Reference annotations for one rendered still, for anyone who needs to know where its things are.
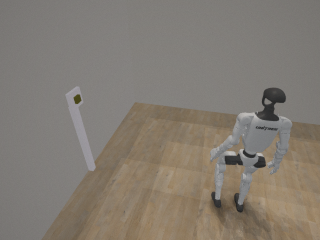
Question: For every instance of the right robot upper arm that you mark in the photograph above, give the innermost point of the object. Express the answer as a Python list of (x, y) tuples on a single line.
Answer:
[(284, 134)]

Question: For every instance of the button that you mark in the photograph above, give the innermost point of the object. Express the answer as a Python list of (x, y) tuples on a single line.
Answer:
[(77, 99)]

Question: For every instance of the robot left shin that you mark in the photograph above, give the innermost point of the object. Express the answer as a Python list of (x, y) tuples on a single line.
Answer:
[(218, 180)]

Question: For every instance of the humanoid robot head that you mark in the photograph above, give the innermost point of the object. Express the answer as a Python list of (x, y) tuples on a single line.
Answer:
[(275, 95)]

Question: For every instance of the panel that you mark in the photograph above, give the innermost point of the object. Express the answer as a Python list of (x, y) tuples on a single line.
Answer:
[(79, 126)]

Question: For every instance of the robot left hand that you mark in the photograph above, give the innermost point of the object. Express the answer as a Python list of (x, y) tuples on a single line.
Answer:
[(214, 155)]

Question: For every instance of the robot right hand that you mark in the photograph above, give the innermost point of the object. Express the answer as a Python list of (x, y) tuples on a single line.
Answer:
[(274, 165)]

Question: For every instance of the left robot upper arm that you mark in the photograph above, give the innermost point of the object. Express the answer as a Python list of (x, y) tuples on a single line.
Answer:
[(242, 120)]

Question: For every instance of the right robot forearm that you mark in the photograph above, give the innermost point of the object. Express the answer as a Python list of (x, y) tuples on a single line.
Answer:
[(278, 155)]

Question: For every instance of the left robot forearm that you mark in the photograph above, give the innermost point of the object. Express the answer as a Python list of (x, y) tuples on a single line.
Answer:
[(224, 146)]

